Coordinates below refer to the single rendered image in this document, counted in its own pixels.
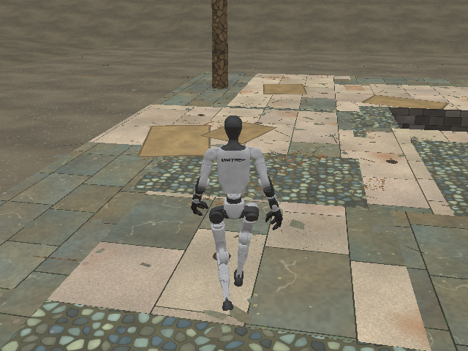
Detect left robot hand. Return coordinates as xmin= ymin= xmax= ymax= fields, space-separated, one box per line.
xmin=191 ymin=201 xmax=208 ymax=216

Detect right robot hand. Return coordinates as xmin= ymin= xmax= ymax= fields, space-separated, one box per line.
xmin=265 ymin=209 xmax=283 ymax=230

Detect robot left thigh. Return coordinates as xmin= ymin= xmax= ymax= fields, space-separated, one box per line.
xmin=209 ymin=205 xmax=230 ymax=264

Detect right robot upper arm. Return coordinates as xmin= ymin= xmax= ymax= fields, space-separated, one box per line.
xmin=249 ymin=147 xmax=270 ymax=188

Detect robot right shin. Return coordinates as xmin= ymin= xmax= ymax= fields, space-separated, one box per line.
xmin=236 ymin=233 xmax=251 ymax=278

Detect right robot forearm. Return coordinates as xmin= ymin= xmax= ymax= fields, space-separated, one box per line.
xmin=263 ymin=176 xmax=280 ymax=212

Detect left robot upper arm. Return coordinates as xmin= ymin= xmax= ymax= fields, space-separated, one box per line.
xmin=198 ymin=148 xmax=218 ymax=188

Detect left robot forearm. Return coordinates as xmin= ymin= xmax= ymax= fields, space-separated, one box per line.
xmin=192 ymin=177 xmax=205 ymax=204

